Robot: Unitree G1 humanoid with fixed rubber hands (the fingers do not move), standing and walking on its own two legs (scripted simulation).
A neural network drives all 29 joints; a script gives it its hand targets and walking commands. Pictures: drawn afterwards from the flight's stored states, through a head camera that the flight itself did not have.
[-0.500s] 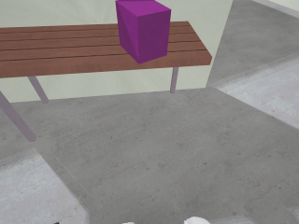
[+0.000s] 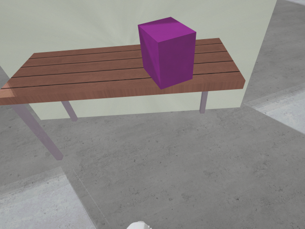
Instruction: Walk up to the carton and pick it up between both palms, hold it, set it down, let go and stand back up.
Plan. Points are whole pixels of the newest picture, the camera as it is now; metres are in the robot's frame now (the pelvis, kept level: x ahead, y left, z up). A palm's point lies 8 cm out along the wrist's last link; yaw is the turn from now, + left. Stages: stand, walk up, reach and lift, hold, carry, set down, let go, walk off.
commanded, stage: walk up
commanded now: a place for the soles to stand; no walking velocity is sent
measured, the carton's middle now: (165, 52) +0.90 -0.01 +0.04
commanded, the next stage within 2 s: none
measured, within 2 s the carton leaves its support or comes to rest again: neither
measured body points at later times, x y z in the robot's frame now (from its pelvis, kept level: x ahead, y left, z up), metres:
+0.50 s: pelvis +0.12 +0.02 -0.02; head +0.13 +0.06 +0.43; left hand +0.19 +0.33 -0.16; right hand +0.18 -0.29 -0.10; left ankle +0.14 +0.18 -0.71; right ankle +0.21 -0.10 -0.68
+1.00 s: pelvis +0.15 -0.02 -0.03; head +0.17 -0.03 +0.42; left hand +0.20 +0.32 -0.13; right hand +0.27 -0.30 -0.15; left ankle +0.17 +0.12 -0.71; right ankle +0.23 -0.12 -0.71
